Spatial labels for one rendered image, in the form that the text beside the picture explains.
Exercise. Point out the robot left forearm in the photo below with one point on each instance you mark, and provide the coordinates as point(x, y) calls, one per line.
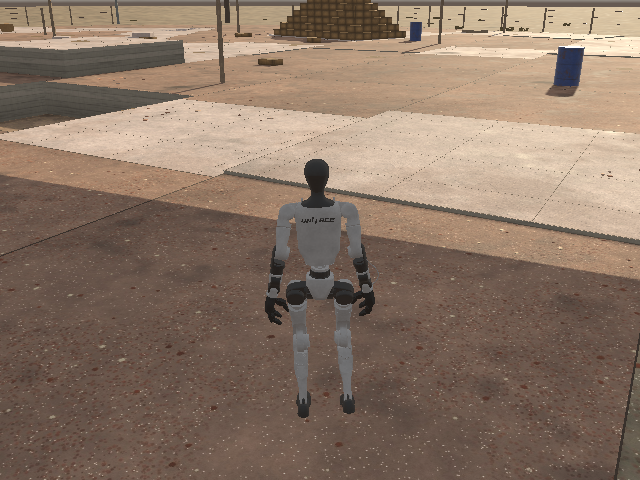
point(275, 276)

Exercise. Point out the left robot hand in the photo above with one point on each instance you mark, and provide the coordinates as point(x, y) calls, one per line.
point(270, 310)

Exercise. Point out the right robot hand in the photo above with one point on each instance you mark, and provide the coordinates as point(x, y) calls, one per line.
point(368, 302)

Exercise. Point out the right robot upper arm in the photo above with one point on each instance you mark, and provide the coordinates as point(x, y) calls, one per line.
point(349, 211)

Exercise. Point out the robot foot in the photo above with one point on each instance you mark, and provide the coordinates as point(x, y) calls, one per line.
point(348, 405)
point(303, 409)

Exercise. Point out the robot right foot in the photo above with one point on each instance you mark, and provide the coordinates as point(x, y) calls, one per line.
point(348, 405)

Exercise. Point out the robot right forearm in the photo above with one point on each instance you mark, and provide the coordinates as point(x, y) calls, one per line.
point(362, 272)

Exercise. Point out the left robot upper arm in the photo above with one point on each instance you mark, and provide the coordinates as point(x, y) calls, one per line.
point(286, 213)

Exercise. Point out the robot left foot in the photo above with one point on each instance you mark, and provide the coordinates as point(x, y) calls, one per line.
point(303, 409)

